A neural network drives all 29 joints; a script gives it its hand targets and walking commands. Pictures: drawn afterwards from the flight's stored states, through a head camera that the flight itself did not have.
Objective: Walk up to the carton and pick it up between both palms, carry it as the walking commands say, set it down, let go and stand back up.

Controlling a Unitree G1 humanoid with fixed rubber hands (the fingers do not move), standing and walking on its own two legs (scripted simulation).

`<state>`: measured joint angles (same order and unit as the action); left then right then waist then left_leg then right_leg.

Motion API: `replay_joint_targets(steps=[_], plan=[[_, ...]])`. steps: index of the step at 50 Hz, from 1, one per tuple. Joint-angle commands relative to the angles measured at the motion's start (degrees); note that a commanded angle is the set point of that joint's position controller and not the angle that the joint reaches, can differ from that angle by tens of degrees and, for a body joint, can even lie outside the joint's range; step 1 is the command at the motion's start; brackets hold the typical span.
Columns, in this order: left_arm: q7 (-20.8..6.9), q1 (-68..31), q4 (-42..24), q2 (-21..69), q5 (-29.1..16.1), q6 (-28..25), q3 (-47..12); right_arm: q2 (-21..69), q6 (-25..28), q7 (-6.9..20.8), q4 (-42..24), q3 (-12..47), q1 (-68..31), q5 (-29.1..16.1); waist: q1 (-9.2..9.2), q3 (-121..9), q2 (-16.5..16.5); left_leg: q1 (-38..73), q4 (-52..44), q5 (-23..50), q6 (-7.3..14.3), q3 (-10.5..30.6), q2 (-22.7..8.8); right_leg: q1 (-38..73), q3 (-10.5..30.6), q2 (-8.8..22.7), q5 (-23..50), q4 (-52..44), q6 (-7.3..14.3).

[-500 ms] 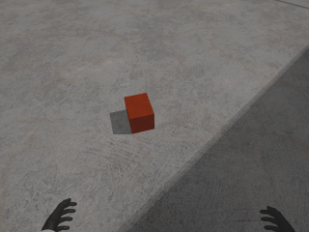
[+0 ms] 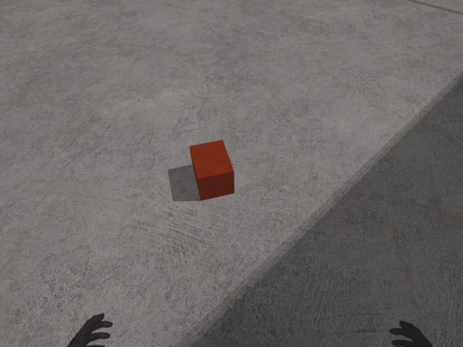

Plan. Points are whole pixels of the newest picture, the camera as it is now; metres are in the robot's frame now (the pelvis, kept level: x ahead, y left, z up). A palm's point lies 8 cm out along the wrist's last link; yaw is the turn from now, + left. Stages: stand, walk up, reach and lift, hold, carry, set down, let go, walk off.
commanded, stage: stand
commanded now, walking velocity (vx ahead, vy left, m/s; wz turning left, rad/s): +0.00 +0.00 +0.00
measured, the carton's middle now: (211, 169) +1.05 +0.18 -0.67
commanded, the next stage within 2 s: walk up in 1.56 s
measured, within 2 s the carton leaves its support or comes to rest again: neither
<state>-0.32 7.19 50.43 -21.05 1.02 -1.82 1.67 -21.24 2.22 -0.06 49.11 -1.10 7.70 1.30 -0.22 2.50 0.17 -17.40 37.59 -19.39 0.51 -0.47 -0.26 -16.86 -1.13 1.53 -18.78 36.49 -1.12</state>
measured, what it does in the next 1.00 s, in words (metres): stands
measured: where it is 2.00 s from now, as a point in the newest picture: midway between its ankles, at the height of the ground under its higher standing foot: outside the picture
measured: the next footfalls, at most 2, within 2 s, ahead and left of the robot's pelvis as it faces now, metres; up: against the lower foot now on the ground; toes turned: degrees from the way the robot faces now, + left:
none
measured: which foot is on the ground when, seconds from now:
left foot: down 0.00-1.00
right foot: down 0.00-1.00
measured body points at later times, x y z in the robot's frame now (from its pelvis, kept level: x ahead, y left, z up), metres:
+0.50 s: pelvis +0.00 +0.00 +0.02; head +0.01 +0.00 +0.47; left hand +0.11 +0.30 -0.10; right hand +0.11 -0.31 -0.10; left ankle +0.01 +0.11 -0.72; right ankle +0.01 -0.13 -0.72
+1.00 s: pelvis +0.00 -0.01 +0.02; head +0.01 -0.01 +0.47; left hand +0.10 +0.30 -0.10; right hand +0.10 -0.32 -0.10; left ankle +0.01 +0.11 -0.72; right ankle +0.01 -0.13 -0.72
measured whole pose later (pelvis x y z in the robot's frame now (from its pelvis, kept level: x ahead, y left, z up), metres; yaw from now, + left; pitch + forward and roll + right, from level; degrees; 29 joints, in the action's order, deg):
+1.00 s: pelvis +0.00 -0.01 +0.02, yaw +0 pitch -2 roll +0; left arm -0.2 4.5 62.6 -21.2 0.5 -1.3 0.8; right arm -21.3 1.3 0.0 61.5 -0.5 5.2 0.9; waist -0.1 2.7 0.1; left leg -8.0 20.5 -10.5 -0.4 -0.5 -0.6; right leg -8.0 -1.5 1.2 -10.4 20.4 -0.6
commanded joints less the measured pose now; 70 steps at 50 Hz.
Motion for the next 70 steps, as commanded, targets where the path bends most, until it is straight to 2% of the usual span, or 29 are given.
replay_joint_targets(steps=[1, 29, 70], plan=[[0.2, -3.0, -1.8, -10.0, -0.2, -0.9, 1.8, -10.2, 0.8, -0.3, -1.7, -2.1, -2.7, -0.1, 0.04, -5.0, 0.4, 2.0, -9.2, 9.9, 3.1, 6.0, -5.6, 2.8, 4.7, 4.5, 9.1, -7.7, 4.4], [0.3, -5.1, 8.0, -10.5, -0.5, -0.5, 0.7, -10.1, 0.1, -0.2, 7.8, -1.1, -4.7, -0.4, 0.11, -3.8, -0.2, 9.0, -19.1, 13.3, 0.9, 5.6, -6.7, 8.1, 5.1, 5.9, 11.7, -18.3, 2.7], [0.6, -4.9, 9.6, -10.8, -0.6, 0.0, 1.0, -10.4, -0.6, -0.4, 10.2, -1.2, -4.9, -0.4, 0.05, -3.9, -0.1, 11.1, -20.9, 16.3, 0.4, 5.2, -7.4, 9.9, 4.6, 6.3, 15.1, -19.9, 2.3]])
